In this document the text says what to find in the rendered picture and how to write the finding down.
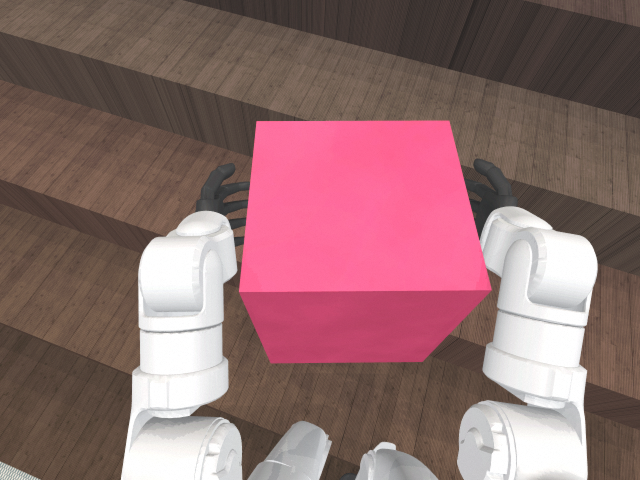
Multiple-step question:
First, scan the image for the right robot thigh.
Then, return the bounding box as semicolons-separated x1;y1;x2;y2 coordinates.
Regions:
360;449;438;480

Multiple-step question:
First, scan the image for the robot left upper arm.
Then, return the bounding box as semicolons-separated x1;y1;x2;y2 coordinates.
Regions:
123;416;242;480

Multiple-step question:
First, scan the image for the right robot shin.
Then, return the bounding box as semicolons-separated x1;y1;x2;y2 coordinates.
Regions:
355;442;396;480

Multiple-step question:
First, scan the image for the carton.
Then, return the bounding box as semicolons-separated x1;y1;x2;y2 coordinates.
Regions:
239;121;492;363

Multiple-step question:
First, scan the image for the left robot hand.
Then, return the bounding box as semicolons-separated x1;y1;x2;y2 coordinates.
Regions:
195;163;250;247

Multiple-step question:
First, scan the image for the robot right forearm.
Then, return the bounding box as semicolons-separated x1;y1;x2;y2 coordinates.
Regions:
480;206;598;476

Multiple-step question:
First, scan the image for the robot left forearm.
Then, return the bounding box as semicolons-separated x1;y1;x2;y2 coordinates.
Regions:
121;211;237;480

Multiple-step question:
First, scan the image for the robot right upper arm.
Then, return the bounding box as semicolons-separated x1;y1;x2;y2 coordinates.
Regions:
457;400;587;480

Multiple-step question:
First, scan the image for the right robot hand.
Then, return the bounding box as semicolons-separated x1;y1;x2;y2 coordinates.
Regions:
464;159;518;241

